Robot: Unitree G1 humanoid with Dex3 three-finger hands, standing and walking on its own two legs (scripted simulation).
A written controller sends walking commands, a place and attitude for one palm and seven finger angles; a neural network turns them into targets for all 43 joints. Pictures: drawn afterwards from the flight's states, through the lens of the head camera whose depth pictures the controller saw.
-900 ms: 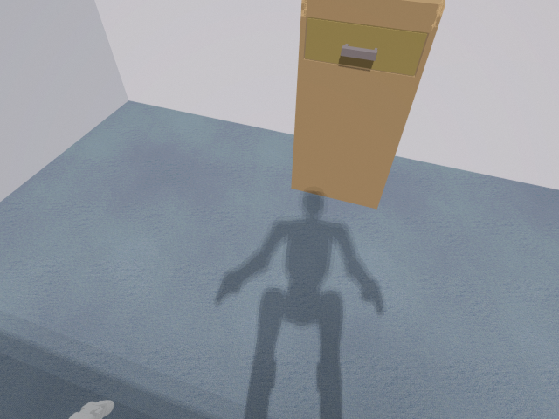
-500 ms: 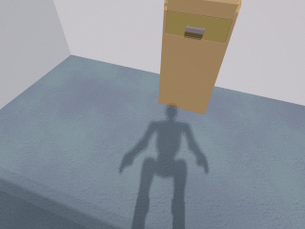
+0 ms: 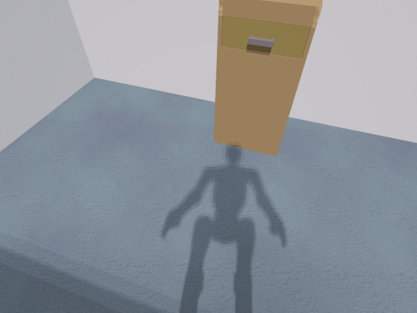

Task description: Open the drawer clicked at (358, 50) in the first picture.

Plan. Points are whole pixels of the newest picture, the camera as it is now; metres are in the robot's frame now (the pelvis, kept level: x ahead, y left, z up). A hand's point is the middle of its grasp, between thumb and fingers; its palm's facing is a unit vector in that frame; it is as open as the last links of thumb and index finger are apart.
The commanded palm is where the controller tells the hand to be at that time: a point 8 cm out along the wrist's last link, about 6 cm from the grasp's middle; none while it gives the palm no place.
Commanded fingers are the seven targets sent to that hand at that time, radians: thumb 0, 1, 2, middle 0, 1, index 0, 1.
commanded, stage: look at it before walking up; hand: left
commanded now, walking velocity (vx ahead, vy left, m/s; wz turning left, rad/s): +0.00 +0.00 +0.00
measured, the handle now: (261, 40) +1.28 -0.19 -0.01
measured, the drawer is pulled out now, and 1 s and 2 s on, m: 0.00 0.00 0.00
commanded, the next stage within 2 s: walk to a spot facing it in 0.54 s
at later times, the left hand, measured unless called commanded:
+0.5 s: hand out of the picture +0.07 +0.24 -0.16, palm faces -0.03 -0.94 -0.34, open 7.4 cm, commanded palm none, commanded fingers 0.00 0.90 0.90 -0.20 -0.30 -0.20 -0.30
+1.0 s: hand out of the picture +0.08 +0.18 -0.18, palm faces -0.13 -0.97 -0.21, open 7.4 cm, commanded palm none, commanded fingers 0.00 0.90 0.90 -0.20 -0.30 -0.20 -0.30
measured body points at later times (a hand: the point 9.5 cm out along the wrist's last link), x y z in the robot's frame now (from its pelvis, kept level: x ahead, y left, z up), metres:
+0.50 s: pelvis +0.00 +0.00 +0.00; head +0.01 +0.00 +0.45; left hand +0.07 +0.29 -0.13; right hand +0.08 -0.30 -0.13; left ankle +0.00 +0.12 -0.74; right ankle +0.01 -0.12 -0.74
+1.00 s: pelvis +0.07 -0.02 -0.01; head +0.07 -0.02 +0.44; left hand +0.09 +0.23 -0.16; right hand +0.02 -0.26 -0.17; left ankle +0.00 +0.12 -0.74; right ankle +0.04 -0.11 -0.72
